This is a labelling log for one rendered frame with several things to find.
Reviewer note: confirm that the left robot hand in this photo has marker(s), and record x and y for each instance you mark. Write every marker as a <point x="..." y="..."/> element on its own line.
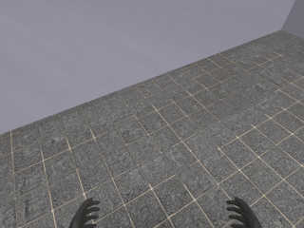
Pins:
<point x="80" y="217"/>

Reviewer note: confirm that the right robot hand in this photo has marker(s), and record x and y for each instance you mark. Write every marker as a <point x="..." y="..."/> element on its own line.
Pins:
<point x="247" y="217"/>

